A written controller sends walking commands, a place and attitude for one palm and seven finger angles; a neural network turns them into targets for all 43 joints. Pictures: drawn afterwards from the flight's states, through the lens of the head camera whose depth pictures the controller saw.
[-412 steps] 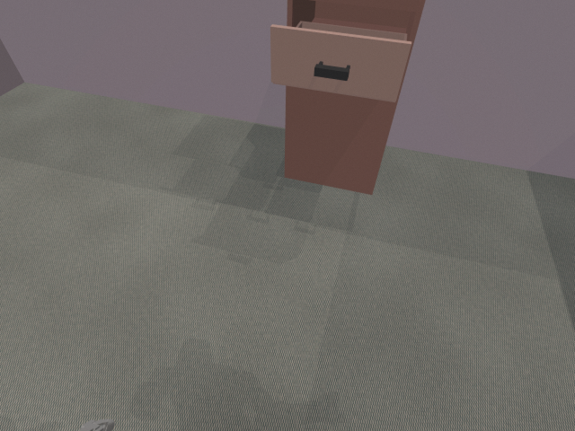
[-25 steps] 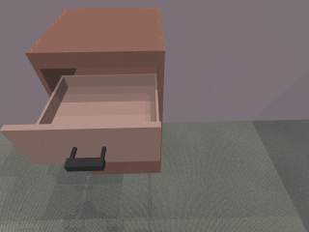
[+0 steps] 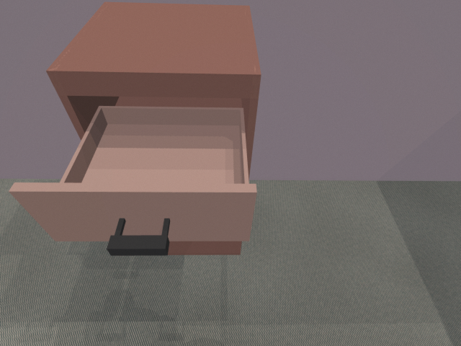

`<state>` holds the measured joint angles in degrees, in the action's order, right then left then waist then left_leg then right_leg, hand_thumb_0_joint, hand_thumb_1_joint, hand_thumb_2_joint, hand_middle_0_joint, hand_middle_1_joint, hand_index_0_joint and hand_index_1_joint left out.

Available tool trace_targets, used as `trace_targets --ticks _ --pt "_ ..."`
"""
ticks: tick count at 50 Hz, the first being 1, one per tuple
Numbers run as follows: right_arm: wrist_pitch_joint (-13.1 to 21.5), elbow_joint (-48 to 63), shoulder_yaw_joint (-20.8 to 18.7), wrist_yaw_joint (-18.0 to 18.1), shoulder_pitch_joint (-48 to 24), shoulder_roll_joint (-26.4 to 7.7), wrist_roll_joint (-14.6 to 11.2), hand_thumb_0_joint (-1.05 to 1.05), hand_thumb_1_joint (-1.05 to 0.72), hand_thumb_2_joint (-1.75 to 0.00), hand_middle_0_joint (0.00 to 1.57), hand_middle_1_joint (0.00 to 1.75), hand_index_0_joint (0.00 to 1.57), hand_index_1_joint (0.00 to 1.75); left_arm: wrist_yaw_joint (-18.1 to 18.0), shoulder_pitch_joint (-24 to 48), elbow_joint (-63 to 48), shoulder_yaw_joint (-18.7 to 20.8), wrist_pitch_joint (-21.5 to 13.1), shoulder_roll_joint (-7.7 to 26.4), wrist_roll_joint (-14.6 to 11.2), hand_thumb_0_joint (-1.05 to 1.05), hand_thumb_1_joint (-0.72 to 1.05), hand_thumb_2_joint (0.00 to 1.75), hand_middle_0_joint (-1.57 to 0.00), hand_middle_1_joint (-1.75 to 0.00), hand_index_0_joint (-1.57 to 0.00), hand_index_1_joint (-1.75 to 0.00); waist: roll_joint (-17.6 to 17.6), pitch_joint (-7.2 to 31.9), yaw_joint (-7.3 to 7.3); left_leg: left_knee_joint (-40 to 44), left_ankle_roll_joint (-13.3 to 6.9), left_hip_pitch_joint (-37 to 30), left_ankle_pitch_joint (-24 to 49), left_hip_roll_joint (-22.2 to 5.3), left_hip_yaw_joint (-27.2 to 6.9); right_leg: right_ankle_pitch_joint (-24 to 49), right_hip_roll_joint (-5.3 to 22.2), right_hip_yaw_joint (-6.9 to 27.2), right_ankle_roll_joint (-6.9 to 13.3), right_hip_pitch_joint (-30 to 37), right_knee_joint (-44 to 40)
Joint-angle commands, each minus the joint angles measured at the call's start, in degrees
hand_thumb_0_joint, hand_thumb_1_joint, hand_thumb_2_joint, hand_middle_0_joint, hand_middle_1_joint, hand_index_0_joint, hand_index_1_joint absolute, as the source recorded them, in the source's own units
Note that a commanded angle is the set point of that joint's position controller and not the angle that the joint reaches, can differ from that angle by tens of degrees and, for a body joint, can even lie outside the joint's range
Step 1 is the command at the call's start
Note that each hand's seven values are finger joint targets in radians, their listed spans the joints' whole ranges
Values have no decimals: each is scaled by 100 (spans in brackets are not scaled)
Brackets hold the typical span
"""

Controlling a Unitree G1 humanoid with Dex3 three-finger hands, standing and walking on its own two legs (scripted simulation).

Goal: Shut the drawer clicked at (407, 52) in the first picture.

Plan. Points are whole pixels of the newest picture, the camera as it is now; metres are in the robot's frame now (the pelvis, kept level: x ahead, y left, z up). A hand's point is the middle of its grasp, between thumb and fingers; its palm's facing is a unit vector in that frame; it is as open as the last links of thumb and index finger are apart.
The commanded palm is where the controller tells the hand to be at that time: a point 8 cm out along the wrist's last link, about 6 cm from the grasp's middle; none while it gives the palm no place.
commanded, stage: look again from close up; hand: left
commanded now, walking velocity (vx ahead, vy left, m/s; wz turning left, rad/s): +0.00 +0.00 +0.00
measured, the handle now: (141, 234) +0.31 +0.19 +0.00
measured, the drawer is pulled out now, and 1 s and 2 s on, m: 0.28 0.28 0.28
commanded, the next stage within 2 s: raise the hand and make a fist in 0.50 s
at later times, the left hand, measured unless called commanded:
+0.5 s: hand out of the picture +0.00 +0.16 -0.17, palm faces +0.02 -0.98 -0.18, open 7.4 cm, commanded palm none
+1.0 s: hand out of the picture +0.13 +0.14 -0.03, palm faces +0.12 -0.99 -0.02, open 6.4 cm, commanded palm +0.11 +0.21 -0.03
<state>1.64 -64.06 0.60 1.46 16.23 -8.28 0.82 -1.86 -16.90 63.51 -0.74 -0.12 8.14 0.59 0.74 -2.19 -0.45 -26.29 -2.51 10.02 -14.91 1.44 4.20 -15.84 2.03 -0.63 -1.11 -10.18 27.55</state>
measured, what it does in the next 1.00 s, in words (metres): lowers itself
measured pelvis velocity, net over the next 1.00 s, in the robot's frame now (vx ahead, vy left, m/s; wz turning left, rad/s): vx -0.03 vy -0.04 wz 0.04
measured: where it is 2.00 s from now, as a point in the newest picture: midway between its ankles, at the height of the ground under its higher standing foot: outside the picture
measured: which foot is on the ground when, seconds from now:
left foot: down 0.00-1.00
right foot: down 0.00-1.00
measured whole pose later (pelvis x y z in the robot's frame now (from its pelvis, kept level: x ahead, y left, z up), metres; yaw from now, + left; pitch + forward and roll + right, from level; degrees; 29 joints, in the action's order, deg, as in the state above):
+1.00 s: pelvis -0.03 -0.04 -0.07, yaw +2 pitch +10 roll +0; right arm 16.8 -31.1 -5.0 -0.5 8.1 -15.8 0.2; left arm 10.9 -34.0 -0.3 4.6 -33.8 8.6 -11.3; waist 1.9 8.0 -1.2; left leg -60.6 0.5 42.7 -27.7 -1.6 0.5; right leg -29.1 0.3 -4.2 2.3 -41.2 60.4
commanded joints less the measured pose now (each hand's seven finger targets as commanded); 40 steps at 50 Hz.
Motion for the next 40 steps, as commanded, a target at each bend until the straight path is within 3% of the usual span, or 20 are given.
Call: trace_targets --ticks 1,9,29,30,31,32,33,34,35,36,37,38,40 --pt "57 115 -86 30 289 -550 -38 0 -90 -90 20 30 20 30 -56 -361 -145 86 -97 571 12 0 90 90 -20 -30 -20 -30 -101 -242 28 653 -33 89 881 -705 -702 689 367 342 249 -220 -446" --pt "74 95 -93 56 261 -571 -37 0 -90 -90 20 30 20 30 -61 -394 -80 92 -89 539 12 0 90 90 -20 -30 -20 -30 -192 -170 25 625 -32 -112 1349 -733 -670 924 372 322 230 -164 -440" --pt "49 -11 -76 33 316 -457 -43 0 -90 -90 20 30 20 30 -65 -465 -91 90 -93 508 9 0 90 90 -20 -30 -20 -30 -87 -253 7 743 5 -116 991 -726 -621 835 395 389 253 -225 -590" --pt "67 424 -100 -21 -167 -746 -88 0 -90 -90 20 30 20 30 -255 -722 62 88 -228 710 94 0 90 90 -20 -30 -20 -30 341 -346 -132 -401 174 433 1564 -832 -519 2420 620 513 186 -216 -630" --pt "855 2472 -247 244 6 -1698 -350 0 -90 -90 20 30 20 30 -243 3423 -8853 752 -1396 1964 -1078 0 90 90 -22 -32 -22 -32 -675 2654 573 188 103 -1193 1789 -155 -455 2085 -5 80 270 236 -35" --pt "1368 2159 -121 424 -525 -1168 -281 0 -90 -90 20 30 20 30 -541 1142 -7527 732 -1139 1587 -613 0 90 90 -24 -34 -24 -34 -1465 2660 15 194 130 -1339 2305 -395 -355 1061 -185 -58 371 61 256" --pt "1581 2146 -206 351 -481 -954 -355 0 -90 -90 20 30 20 30 -731 -550 -6508 46 -362 488 -722 0 90 90 -26 -37 -26 -37 -1252 1532 158 353 359 -438 1945 -465 -525 212 -133 -399 251 -503 320" --pt "1647 1978 -183 310 -308 -1118 -394 0 -90 -90 20 30 20 30 -622 -489 -6462 -314 -301 -133 -878 0 90 90 -28 -39 -28 -39 -620 711 265 247 276 50 1112 -387 -542 196 -143 -491 211 -804 248" --pt "1754 2323 -235 293 -506 -1253 -388 0 -90 -90 20 30 20 30 -544 -109 -6872 -192 -554 73 -976 0 90 90 -30 -41 -30 -41 -315 12 368 39 178 527 355 -311 -668 91 -149 -527 184 -1144 119" --pt "1839 2448 -301 271 -501 -1384 -289 0 -90 -90 20 30 20 30 -454 -89 -6838 92 -869 355 -948 0 90 90 -32 -43 -32 -43 67 94 477 -247 124 764 9 -222 -680 -124 -163 -552 172 -1448 155" --pt "1872 2616 -343 238 -499 -1374 -174 0 -90 -90 20 30 20 30 -320 -345 -6540 203 -1198 277 -935 0 90 90 -34 -45 -34 -45 567 108 456 -537 132 1116 -118 -172 -702 -332 -205 -615 165 -1806 369" --pt "1904 2819 -422 159 -597 -1318 -162 0 -90 -90 20 30 20 30 -97 -1065 -6195 344 -1543 167 -992 0 90 90 -36 -47 -36 -47 590 238 184 -797 190 1358 -78 -129 -582 -462 -208 -595 202 -1885 559" --pt "1882 3190 -482 -26 -819 -1226 -105 0 -90 -90 20 30 20 30 535 -2269 -5647 381 -2320 -200 -1187 0 90 90 -40 -52 -40 -52 1111 573 -185 -1378 288 2060 7 -111 -463 -473 -240 -612 243 -2273 1245"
